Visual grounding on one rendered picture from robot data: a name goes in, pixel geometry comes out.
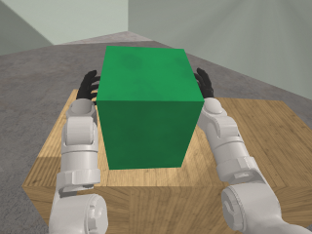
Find right robot forearm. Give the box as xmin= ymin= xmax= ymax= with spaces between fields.
xmin=197 ymin=97 xmax=282 ymax=217

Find robot right hand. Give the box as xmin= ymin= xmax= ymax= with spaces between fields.
xmin=193 ymin=67 xmax=215 ymax=98

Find robot left hand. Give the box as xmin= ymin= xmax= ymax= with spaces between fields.
xmin=76 ymin=70 xmax=100 ymax=105

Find robot left upper arm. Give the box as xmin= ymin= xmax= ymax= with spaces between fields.
xmin=49 ymin=193 xmax=108 ymax=234

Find carton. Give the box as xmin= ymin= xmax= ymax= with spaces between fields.
xmin=96 ymin=46 xmax=205 ymax=171

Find left robot forearm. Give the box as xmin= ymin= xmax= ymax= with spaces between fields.
xmin=49 ymin=98 xmax=100 ymax=232

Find robot right upper arm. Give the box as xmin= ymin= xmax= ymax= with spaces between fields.
xmin=221 ymin=180 xmax=312 ymax=234

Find pedestal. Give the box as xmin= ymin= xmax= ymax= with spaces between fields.
xmin=21 ymin=89 xmax=312 ymax=234

